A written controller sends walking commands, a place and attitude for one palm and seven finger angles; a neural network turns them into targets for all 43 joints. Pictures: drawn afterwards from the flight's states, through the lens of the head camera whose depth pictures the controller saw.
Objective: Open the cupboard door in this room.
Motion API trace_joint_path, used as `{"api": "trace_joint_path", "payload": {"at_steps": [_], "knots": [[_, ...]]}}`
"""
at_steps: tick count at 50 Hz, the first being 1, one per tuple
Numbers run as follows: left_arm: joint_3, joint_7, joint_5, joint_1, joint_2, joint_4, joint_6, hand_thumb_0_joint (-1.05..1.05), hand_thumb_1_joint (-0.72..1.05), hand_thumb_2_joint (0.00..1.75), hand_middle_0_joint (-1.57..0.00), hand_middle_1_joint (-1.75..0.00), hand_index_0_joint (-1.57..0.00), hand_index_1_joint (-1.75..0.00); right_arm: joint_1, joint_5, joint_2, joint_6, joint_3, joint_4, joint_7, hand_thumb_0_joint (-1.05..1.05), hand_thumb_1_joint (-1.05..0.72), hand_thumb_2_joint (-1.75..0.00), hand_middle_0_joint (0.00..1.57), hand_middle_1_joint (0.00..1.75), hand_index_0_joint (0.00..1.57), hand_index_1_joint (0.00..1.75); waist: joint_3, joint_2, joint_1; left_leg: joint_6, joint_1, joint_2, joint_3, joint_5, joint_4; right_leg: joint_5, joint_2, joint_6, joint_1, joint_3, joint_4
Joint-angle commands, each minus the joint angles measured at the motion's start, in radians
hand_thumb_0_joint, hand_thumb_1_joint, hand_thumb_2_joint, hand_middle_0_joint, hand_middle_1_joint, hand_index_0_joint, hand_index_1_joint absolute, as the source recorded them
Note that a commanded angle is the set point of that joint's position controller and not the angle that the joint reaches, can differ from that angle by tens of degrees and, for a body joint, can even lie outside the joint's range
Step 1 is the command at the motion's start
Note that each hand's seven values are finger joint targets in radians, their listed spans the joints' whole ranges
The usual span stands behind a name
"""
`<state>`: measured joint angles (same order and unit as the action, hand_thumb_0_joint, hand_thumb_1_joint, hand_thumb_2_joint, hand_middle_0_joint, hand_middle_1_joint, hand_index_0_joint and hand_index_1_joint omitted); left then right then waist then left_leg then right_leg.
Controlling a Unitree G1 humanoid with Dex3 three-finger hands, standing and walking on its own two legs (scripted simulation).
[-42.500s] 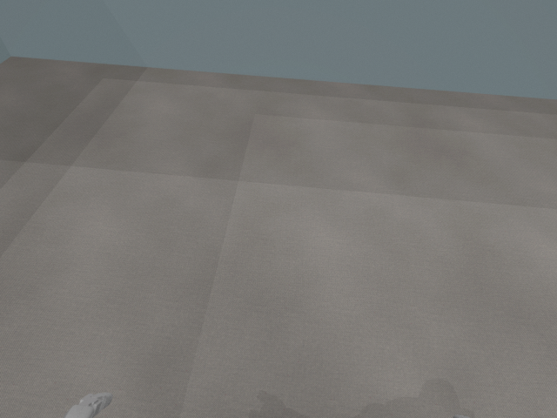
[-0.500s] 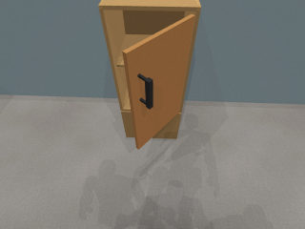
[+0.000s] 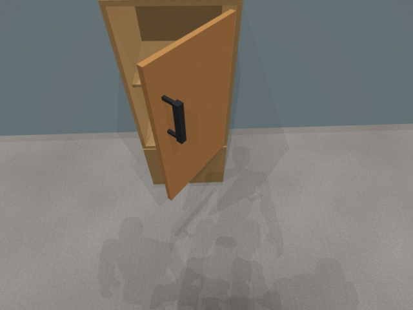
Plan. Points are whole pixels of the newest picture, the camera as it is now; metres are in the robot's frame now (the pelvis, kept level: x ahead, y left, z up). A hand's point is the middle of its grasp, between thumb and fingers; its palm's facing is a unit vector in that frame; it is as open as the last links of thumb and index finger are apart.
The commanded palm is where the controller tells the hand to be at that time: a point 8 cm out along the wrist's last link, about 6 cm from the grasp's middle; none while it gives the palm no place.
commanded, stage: walk to a spot facing it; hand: left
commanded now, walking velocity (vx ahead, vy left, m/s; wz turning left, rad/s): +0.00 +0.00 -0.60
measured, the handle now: (174, 120) +0.56 +0.12 +0.00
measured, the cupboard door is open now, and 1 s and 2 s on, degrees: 50 50 50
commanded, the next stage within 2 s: none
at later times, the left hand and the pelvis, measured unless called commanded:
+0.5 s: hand out of the picture +0.09 +0.15 -0.16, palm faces -0.22 -0.94 -0.26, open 7.4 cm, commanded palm none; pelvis +0.00 -0.04 +0.00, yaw -17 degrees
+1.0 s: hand (176, 266) +0.24 +0.09 -0.17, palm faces -0.56 -0.78 -0.27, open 7.4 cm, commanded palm none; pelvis +0.02 -0.03 -0.02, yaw -36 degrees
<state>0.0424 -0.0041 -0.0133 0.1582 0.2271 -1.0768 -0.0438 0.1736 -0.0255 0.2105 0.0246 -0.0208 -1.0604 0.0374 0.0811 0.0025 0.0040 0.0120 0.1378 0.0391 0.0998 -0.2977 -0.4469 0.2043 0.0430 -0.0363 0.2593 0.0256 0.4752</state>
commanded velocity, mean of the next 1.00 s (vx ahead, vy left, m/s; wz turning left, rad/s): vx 0.00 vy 0.00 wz -0.60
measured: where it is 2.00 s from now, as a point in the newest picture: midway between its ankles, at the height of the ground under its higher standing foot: outside the picture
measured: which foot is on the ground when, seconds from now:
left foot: down 0.00-0.20, up 0.22-0.64, down 0.66-0.98, up 1.00-1.00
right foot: down 0.00-0.64, up 0.66-0.96, down 0.98-1.00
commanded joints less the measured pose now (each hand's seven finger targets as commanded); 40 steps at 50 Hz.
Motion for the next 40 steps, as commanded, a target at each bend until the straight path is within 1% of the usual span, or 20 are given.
{"api": "trace_joint_path", "payload": {"at_steps": [1, 2, 4, 8, 9, 10, 11, 12, 13, 16, 19, 24, 27, 30, 31, 32, 33, 35, 37, 40], "knots": [[0.047, 0.006, -0.007, -0.021, 0.121, 0.116, 0.003, 0.00, 0.90, 0.90, -0.20, -0.30, -0.20, -0.30, 0.072, -0.005, 0.198, -0.006, -0.060, 0.066, 0.018, 0.00, -0.90, -0.90, 0.20, 0.30, 0.20, 0.30, -0.054, -0.133, 0.014, -0.111, -0.016, 0.259, -0.193, 0.140, 0.132, -0.068, -0.039, 0.006, 0.121, 0.038, 0.205], [0.050, 0.011, -0.007, -0.026, 0.107, 0.132, -0.004, 0.00, 0.90, 0.90, -0.20, -0.30, -0.20, -0.30, 0.061, -0.008, 0.206, -0.011, -0.064, 0.075, 0.019, 0.00, -0.90, -0.90, 0.20, 0.30, 0.20, 0.30, -0.038, -0.201, 0.010, -0.165, -0.008, 0.336, -0.234, 0.225, 0.173, 0.182, -0.021, 0.018, 0.166, 0.001, 0.368], [0.063, 0.015, -0.006, -0.021, 0.099, 0.152, -0.014, 0.00, 0.90, 0.90, -0.20, -0.30, -0.20, -0.30, 0.039, -0.014, 0.192, -0.016, -0.059, 0.097, 0.021, 0.00, -0.90, -0.90, 0.20, 0.30, 0.20, 0.30, -0.020, -0.205, -0.006, -0.209, 0.012, 0.375, -0.212, 0.352, 0.161, 0.308, -0.055, 0.024, 0.205, 0.032, 0.521], [0.065, 0.027, -0.005, 0.093, 0.080, 0.143, 0.005, 0.00, 0.90, 0.90, -0.20, -0.30, -0.20, -0.30, -0.023, -0.015, 0.203, -0.014, -0.068, 0.129, 0.016, 0.00, -0.90, -0.90, 0.20, 0.30, 0.20, 0.30, -0.072, -0.121, -0.064, -0.098, 0.019, 0.283, -0.036, 0.427, -0.068, 0.155, -0.069, 0.020, 0.002, -0.041, 0.184], [0.077, 0.023, -0.010, 0.172, 0.123, 0.121, 0.017, 0.00, 0.90, 0.90, -0.20, -0.30, -0.20, -0.30, -0.033, -0.002, 0.192, -0.009, -0.070, 0.139, 0.013, 0.00, -0.90, -0.90, 0.20, 0.30, 0.20, 0.30, -0.098, 0.030, -0.104, -0.033, 0.090, 0.187, 0.021, 0.286, -0.266, -0.105, -0.088, 0.008, -0.115, 0.032, -0.033], [0.102, 0.000, -0.024, 0.210, 0.257, 0.117, 0.033, 0.00, 0.90, 0.90, -0.20, -0.30, -0.20, -0.30, -0.018, 0.014, 0.103, -0.004, -0.060, 0.183, 0.005, 0.00, -0.90, -0.90, 0.20, 0.30, 0.20, 0.30, -0.102, 0.431, -0.099, 0.038, 0.367, -0.001, 0.071, -0.258, -0.548, -0.429, -0.354, -0.084, -0.223, 0.485, -0.182], [0.100, -0.015, -0.004, 0.223, 0.256, 0.115, 0.028, 0.00, 0.90, 0.90, -0.20, -0.30, -0.20, -0.30, -0.037, 0.015, 0.127, 0.009, -0.061, 0.184, 0.003, 0.00, -0.90, -0.90, 0.20, 0.30, 0.20, 0.30, -0.086, 0.340, -0.104, 0.029, 0.393, -0.008, -0.083, -0.355, -0.691, -0.511, -0.387, -0.147, -0.183, 0.534, -0.179], [0.095, -0.018, -0.003, 0.170, 0.246, 0.136, 0.024, 0.00, 0.90, 0.90, -0.20, -0.30, -0.20, -0.30, -0.025, 0.019, 0.124, 0.012, -0.061, 0.181, -0.005, 0.00, -0.90, -0.90, 0.20, 0.30, 0.20, 0.30, -0.062, 0.253, -0.068, 0.021, 0.407, 0.029, -0.124, -0.296, -0.746, -0.261, -0.377, -0.204, -0.123, 0.492, -0.189], [0.093, -0.019, -0.008, 0.095, 0.209, 0.168, 0.019, 0.00, 0.90, 0.90, -0.20, -0.30, -0.20, -0.30, -0.060, 0.016, 0.112, 0.011, -0.064, 0.183, -0.010, 0.00, -0.90, -0.90, 0.20, 0.30, 0.20, 0.30, -0.021, 0.171, -0.044, 0.026, 0.410, 0.033, -0.124, -0.230, -0.753, -0.092, -0.320, -0.202, -0.032, 0.495, -0.197], [0.086, -0.026, -0.012, 0.070, 0.178, 0.184, 0.032, 0.00, 0.90, 0.90, -0.20, -0.30, -0.20, -0.30, -0.056, 0.013, 0.090, 0.006, -0.058, 0.179, -0.011, 0.00, -0.90, -0.90, 0.20, 0.30, 0.20, 0.30, -0.113, 0.083, -0.021, 0.039, 0.356, 0.026, -0.124, -0.158, -0.661, -0.253, -0.259, -0.175, -0.078, 0.403, -0.139], [0.087, -0.023, -0.012, 0.123, 0.190, 0.172, 0.034, 0.00, 0.90, 0.90, -0.20, -0.30, -0.20, -0.30, -0.082, 0.019, 0.068, 0.002, -0.051, 0.193, -0.008, 0.00, -0.90, -0.90, 0.20, 0.30, 0.20, 0.30, -0.165, 0.059, -0.041, 0.046, 0.342, -0.006, -0.107, -0.151, -0.514, -0.401, -0.231, -0.177, -0.176, 0.398, -0.104], [0.092, -0.021, -0.015, 0.142, 0.194, 0.175, 0.024, 0.00, 0.90, 0.90, -0.20, -0.30, -0.20, -0.30, -0.122, 0.027, 0.087, -0.004, -0.054, 0.224, 0.002, 0.00, -0.90, -0.90, 0.20, 0.30, 0.20, 0.30, -0.166, 0.154, -0.058, 0.044, 0.337, -0.032, -0.121, -0.148, -0.407, -0.488, -0.208, -0.168, -0.225, 0.445, -0.085], [0.095, -0.020, -0.018, 0.113, 0.201, 0.194, 0.018, 0.00, 0.90, 0.90, -0.20, -0.30, -0.20, -0.30, -0.112, 0.032, 0.090, -0.006, -0.056, 0.234, 0.004, 0.00, -0.90, -0.90, 0.20, 0.30, 0.20, 0.30, -0.148, 0.147, -0.041, 0.034, 0.265, -0.043, -0.135, -0.144, -0.303, -0.449, -0.202, -0.156, -0.153, 0.482, -0.081], [0.088, -0.018, -0.010, 0.046, 0.185, 0.216, 0.013, 0.00, 0.90, 0.90, -0.20, -0.30, -0.20, -0.30, -0.017, 0.034, 0.107, -0.017, -0.060, 0.206, 0.010, 0.00, -0.90, -0.90, 0.20, 0.30, 0.20, 0.30, -0.169, 0.096, 0.018, 0.027, -0.011, -0.034, -0.139, 0.038, -0.009, -0.310, -0.135, -0.071, 0.035, 0.454, -0.020], [0.078, -0.014, 0.000, 0.040, 0.146, 0.233, 0.011, 0.00, 0.90, 0.90, -0.20, -0.30, -0.20, -0.30, 0.018, 0.026, 0.161, -0.026, -0.068, 0.199, 0.018, 0.00, -0.90, -0.90, 0.20, 0.30, 0.20, 0.30, -0.175, -0.037, 0.037, -0.012, -0.156, 0.088, -0.256, 0.028, 0.112, -0.102, -0.043, -0.021, 0.197, 0.367, 0.055], [0.065, 0.004, 0.013, 0.042, 0.102, 0.260, 0.012, 0.00, 0.90, 0.90, -0.20, -0.30, -0.20, -0.30, 0.025, 0.006, 0.261, -0.034, -0.085, 0.218, 0.020, 0.00, -0.90, -0.90, 0.20, 0.30, 0.20, 0.30, -0.155, -0.327, 0.037, -0.112, -0.203, 0.362, -0.527, 0.057, 0.222, 0.317, 0.076, 0.042, 0.364, 0.165, 0.288], [0.072, 0.011, -0.002, -0.018, 0.142, 0.273, 0.014, 0.00, 0.90, 0.90, -0.20, -0.30, -0.20, -0.30, 0.034, -0.002, 0.276, -0.028, -0.084, 0.225, 0.024, 0.00, -0.90, -0.90, 0.20, 0.30, 0.20, 0.30, -0.100, -0.256, 0.051, -0.202, -0.079, 0.464, -0.576, 0.178, 0.215, 0.409, 0.026, 0.073, 0.360, 0.084, 0.498], [0.080, 0.024, -0.015, 0.012, 0.144, 0.268, 0.012, 0.00, 0.90, 0.90, -0.20, -0.30, -0.20, -0.30, -0.043, -0.014, 0.209, -0.036, -0.064, 0.256, 0.022, 0.00, -0.90, -0.90, 0.20, 0.30, 0.20, 0.30, -0.086, -0.123, -0.008, -0.225, 0.012, 0.390, -0.442, 0.360, 0.159, 0.322, -0.015, 0.091, 0.338, 0.062, 0.669], [0.078, 0.035, -0.011, 0.007, 0.121, 0.256, 0.003, 0.00, 0.90, 0.90, -0.20, -0.30, -0.20, -0.30, -0.053, -0.013, 0.179, -0.034, -0.055, 0.260, 0.020, 0.00, -0.90, -0.90, 0.20, 0.30, 0.20, 0.30, -0.064, -0.196, -0.023, -0.167, 0.019, 0.280, -0.238, 0.508, 0.097, 0.271, -0.044, 0.100, 0.330, 0.034, 0.683], [0.057, 0.046, -0.010, -0.014, 0.091, 0.276, 0.004, 0.00, 0.90, 0.90, -0.20, -0.30, -0.20, -0.30, 0.005, -0.014, 0.192, -0.031, -0.061, 0.245, 0.020, 0.00, -0.90, -0.90, 0.20, 0.30, 0.20, 0.30, -0.123, -0.239, 0.003, -0.115, -0.091, 0.221, -0.097, 0.661, 0.009, 0.258, -0.034, 0.098, 0.266, -0.077, 0.457]]}}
